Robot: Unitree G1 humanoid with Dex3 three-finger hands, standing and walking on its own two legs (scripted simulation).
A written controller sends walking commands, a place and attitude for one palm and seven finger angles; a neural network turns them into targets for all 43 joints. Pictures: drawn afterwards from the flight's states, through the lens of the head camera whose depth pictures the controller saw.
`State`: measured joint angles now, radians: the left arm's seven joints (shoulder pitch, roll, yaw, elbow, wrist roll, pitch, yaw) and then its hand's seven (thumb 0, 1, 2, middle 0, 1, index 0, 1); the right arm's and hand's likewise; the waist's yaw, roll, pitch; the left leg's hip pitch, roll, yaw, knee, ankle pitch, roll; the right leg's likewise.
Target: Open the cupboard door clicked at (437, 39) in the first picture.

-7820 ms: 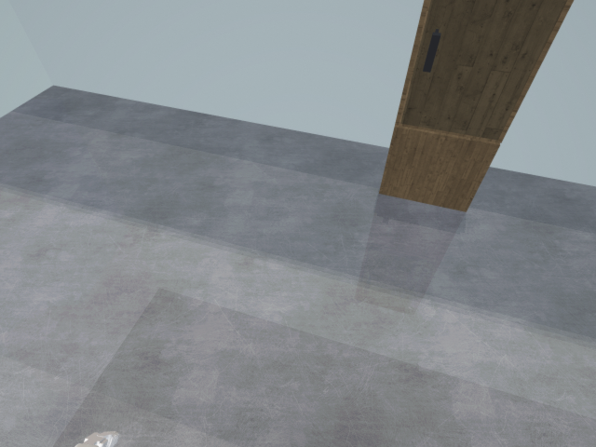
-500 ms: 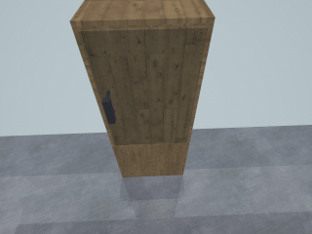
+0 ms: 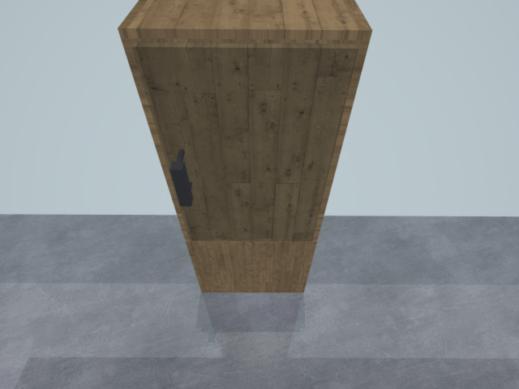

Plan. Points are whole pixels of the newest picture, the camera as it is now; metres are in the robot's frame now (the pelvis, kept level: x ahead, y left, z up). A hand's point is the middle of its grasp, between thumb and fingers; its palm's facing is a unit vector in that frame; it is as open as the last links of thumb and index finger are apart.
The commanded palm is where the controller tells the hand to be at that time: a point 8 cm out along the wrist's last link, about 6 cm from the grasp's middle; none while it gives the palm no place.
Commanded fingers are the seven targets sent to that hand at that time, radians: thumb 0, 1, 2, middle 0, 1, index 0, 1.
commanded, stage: come to a stop and stand still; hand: left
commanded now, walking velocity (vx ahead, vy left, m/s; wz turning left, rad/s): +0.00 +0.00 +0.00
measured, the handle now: (183, 177) +0.55 +0.21 -0.04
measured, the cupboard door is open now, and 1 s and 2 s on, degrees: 0 0 0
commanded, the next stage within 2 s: look again from close up in 0.30 s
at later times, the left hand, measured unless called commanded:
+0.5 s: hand out of the picture +0.00 +0.20 -0.18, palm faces +0.00 -0.98 -0.21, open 7.4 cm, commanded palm none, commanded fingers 0.00 0.90 0.90 -0.20 -0.30 -0.20 -0.30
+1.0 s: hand out of the picture +0.01 +0.24 -0.18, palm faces -0.03 -0.97 -0.23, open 7.4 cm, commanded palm none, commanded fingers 0.00 0.90 0.90 -0.20 -0.30 -0.20 -0.30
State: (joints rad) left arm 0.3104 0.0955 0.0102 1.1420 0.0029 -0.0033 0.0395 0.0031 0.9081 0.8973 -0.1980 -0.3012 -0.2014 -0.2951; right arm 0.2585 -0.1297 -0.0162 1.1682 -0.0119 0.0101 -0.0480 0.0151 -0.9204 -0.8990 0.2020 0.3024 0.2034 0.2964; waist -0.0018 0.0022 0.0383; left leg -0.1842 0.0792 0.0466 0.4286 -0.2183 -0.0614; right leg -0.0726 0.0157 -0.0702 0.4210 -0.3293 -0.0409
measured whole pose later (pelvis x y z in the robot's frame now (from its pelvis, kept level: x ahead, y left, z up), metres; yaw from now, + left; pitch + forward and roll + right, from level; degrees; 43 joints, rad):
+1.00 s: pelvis +0.00 +0.05 +0.00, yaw -2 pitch +0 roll +1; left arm 0.28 0.19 0.00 1.07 0.01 0.00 0.03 0.00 0.91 0.90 -0.20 -0.30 -0.20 -0.29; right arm 0.26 -0.17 0.01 1.08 -0.01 -0.01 -0.02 0.01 -0.91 -0.90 0.20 0.30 0.20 0.30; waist 0.00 -0.01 0.04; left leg -0.26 0.01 0.09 0.51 -0.26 0.01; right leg -0.16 -0.05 -0.01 0.52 -0.36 0.03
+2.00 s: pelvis -0.06 +0.04 -0.09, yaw -1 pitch +16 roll -2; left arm 0.22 0.30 0.35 0.23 -0.36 -0.42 -0.38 0.00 -0.04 0.49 -0.27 -0.91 -0.27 -0.90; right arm 0.29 -0.27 -0.02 0.62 0.03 -0.22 -0.08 0.02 -0.90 -0.90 0.21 0.30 0.21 0.30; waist -0.02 0.03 -0.14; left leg -0.99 0.07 0.00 1.15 -0.43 0.00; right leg -0.85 -0.01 -0.06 1.14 -0.56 0.00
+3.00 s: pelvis -0.05 +0.04 -0.07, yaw -1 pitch +14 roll -2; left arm 0.01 0.38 0.44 0.41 -0.36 -0.35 -0.45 -0.01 -0.50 0.30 -0.30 -1.20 -0.30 -1.20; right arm 0.28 -0.27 0.01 0.57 0.03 -0.15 -0.07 0.02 -0.90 -0.90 0.21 0.30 0.21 0.30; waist -0.03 0.02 -0.12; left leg -0.89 0.07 0.00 1.05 -0.41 0.00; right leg -0.75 0.00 -0.07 1.03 -0.53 0.00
